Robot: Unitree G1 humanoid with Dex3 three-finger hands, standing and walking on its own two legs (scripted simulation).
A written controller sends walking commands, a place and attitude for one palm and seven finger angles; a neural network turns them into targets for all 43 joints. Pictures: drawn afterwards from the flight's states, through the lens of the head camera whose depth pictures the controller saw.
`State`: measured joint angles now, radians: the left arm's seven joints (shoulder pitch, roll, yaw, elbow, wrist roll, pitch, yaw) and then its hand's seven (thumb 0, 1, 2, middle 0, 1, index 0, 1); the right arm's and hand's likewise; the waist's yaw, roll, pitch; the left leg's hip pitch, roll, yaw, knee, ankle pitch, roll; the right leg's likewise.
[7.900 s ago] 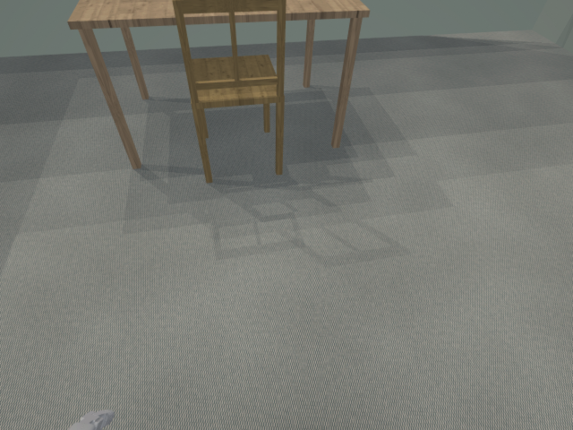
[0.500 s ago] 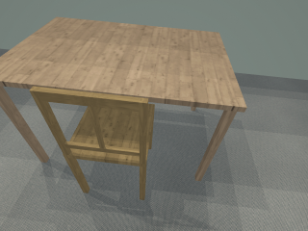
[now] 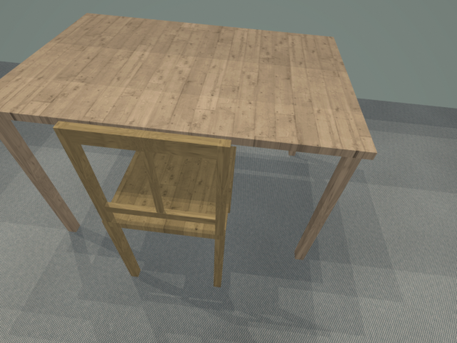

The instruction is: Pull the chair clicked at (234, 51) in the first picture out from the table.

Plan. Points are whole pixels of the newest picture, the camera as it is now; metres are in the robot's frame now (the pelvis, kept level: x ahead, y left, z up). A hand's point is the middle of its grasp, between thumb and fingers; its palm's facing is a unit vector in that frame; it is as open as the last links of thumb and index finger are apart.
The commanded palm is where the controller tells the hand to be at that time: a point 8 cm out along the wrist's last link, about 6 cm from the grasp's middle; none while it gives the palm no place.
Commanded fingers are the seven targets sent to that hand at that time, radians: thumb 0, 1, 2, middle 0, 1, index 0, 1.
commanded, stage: look again from close up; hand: left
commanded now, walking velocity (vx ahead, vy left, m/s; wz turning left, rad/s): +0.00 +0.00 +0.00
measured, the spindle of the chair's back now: (154, 183) +0.51 +0.23 -0.10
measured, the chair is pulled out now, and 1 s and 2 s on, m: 0.00 0.00 0.00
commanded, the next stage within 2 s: none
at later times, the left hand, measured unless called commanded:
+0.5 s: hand out of the picture -0.02 +0.14 -0.18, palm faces +0.04 -0.99 -0.14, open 7.4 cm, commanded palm none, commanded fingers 0.00 0.90 0.90 -0.20 -0.30 -0.20 -0.30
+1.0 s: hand out of the picture -0.01 +0.13 -0.18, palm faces +0.04 -0.99 -0.14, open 7.4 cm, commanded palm none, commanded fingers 0.00 0.90 0.90 -0.20 -0.30 -0.20 -0.30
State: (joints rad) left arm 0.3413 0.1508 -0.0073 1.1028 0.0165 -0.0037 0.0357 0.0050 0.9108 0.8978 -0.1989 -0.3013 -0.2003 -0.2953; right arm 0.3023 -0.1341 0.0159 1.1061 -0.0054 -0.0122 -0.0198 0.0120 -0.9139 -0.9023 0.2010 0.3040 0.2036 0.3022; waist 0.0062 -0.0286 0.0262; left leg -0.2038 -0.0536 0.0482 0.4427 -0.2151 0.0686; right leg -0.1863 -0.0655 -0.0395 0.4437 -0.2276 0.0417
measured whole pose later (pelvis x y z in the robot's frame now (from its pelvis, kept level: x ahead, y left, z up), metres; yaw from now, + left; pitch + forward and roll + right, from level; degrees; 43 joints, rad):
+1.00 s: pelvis +0.01 -0.03 +0.00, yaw +0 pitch -1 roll +0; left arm 0.34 0.12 0.00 1.11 0.01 -0.02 0.04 0.00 0.91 0.90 -0.20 -0.30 -0.20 -0.30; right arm 0.30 -0.12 0.02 1.15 0.00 -0.01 -0.03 0.01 -0.92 -0.90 0.20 0.30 0.20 0.30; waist 0.01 -0.03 0.03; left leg -0.19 -0.02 0.04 0.44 -0.23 0.03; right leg -0.18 -0.03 -0.05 0.44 -0.24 0.01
